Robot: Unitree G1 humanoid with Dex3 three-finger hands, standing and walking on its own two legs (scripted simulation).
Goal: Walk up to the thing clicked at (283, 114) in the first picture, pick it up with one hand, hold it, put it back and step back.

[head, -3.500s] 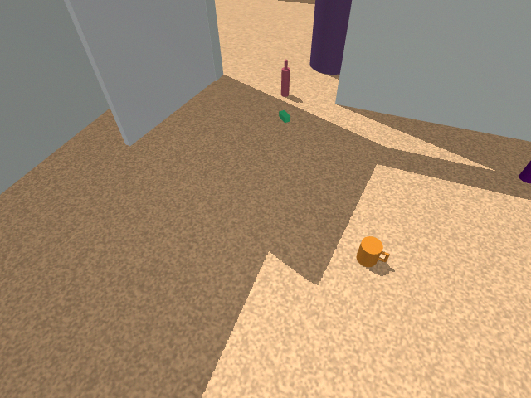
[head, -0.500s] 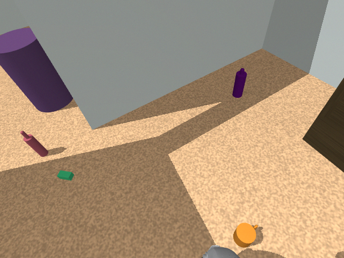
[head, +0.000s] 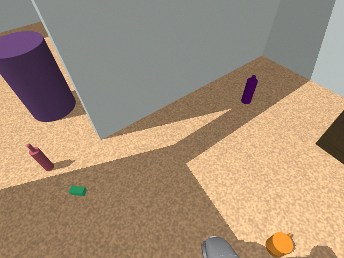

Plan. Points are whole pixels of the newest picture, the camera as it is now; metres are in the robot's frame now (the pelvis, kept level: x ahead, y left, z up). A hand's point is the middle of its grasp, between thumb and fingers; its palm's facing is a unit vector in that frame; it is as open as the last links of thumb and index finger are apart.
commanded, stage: walk up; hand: left
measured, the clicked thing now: (77, 190) +0.64 +0.57 -0.71
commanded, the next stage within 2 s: none
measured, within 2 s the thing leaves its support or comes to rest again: neither
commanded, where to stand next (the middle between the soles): +0.21 +0.36 m, yaw -8 degrees
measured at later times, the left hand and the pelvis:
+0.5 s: hand out of the picture +0.12 +0.52 -0.10, palm faces -0.06 -0.77 -0.63, open 7.4 cm; pelvis +0.05 +0.19 -0.01, yaw -3 degrees
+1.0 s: hand out of the picture +0.19 +0.67 -0.11, palm faces -0.07 -0.84 -0.53, open 7.4 cm; pelvis +0.12 +0.38 +0.01, yaw -3 degrees
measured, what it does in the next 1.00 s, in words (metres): steps to the left: right foot, then left foot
